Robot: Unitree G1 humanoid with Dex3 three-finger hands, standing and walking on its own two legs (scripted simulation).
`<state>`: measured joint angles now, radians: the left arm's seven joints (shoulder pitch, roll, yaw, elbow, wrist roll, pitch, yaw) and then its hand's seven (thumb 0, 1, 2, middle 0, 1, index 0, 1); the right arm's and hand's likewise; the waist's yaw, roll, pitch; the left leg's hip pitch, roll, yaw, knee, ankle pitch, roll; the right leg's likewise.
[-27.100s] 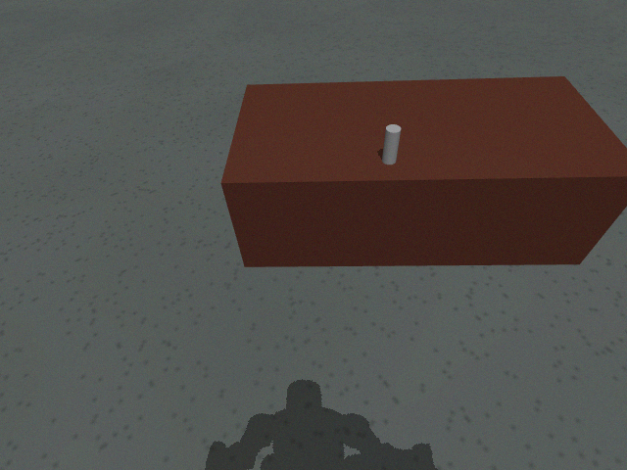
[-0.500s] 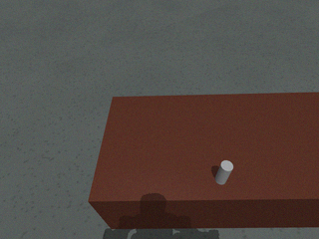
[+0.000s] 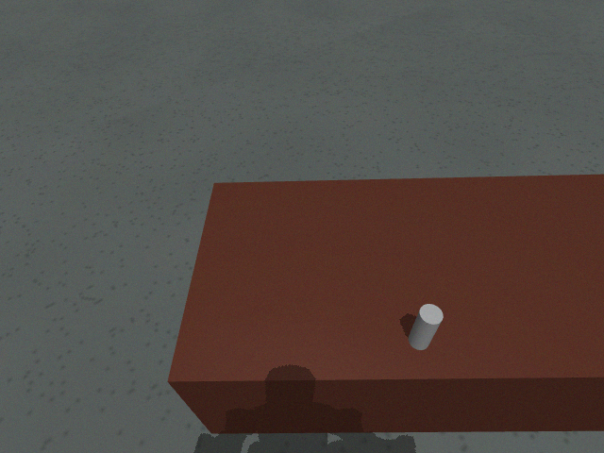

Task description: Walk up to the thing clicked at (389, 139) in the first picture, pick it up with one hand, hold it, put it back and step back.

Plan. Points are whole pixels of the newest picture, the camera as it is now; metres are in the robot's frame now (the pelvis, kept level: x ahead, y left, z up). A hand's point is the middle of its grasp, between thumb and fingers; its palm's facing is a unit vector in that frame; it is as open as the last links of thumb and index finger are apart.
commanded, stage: stand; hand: right
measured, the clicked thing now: (424, 327) +0.43 -0.22 -0.27
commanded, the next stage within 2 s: step back in 0.34 s
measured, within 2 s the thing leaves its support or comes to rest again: neither
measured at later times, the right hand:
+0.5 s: hand out of the picture +0.06 -0.27 -0.16, palm faces +0.00 +0.94 -0.35, open 7.3 cm
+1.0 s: hand out of the picture -0.06 -0.24 -0.15, palm faces -0.03 +0.90 -0.43, open 7.4 cm
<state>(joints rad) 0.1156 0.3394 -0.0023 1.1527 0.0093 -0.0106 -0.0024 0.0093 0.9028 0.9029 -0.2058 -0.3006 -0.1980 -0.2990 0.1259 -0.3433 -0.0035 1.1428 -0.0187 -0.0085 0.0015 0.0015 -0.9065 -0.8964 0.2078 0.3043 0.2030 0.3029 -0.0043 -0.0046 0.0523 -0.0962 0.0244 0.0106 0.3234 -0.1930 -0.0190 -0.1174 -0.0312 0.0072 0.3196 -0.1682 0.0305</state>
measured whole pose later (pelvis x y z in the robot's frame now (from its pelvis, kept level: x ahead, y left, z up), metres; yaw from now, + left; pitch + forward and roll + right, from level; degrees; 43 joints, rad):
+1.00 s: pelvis -0.12 +0.03 -0.02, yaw -1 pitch +0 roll -1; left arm 0.09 0.39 0.07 0.86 0.01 0.06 0.02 0.01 0.90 0.90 -0.21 -0.30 -0.20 -0.30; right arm 0.18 -0.34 -0.05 0.91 -0.04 0.04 -0.01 0.00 -0.90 -0.90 0.21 0.30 0.21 0.30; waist -0.02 -0.05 0.19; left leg -0.27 0.00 0.00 0.58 -0.30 0.04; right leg -0.48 0.13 0.16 1.15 -0.48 0.01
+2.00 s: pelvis -0.40 +0.00 -0.03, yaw -5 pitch -2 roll +0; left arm 0.21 0.36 0.07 0.86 0.04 0.05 -0.02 0.01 0.90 0.90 -0.21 -0.30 -0.20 -0.30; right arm 0.12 -0.41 -0.07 0.82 -0.02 0.06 -0.02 0.00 -0.90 -0.90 0.21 0.30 0.20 0.30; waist 0.02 0.03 0.16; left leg -0.53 -0.01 -0.10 0.89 -0.44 -0.01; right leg -0.27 0.02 0.04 0.68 -0.39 -0.01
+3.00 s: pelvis -0.65 -0.02 -0.02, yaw +2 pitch -2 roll +1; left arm 0.23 0.41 0.06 0.97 0.02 0.02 -0.01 0.01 0.90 0.90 -0.21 -0.30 -0.20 -0.30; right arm 0.24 -0.36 -0.05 0.98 -0.05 0.01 0.02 0.00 -0.91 -0.90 0.21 0.30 0.20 0.30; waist 0.01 -0.02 0.06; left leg -0.24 -0.03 -0.02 0.59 -0.32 0.02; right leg -0.36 -0.03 0.02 0.80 -0.47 -0.01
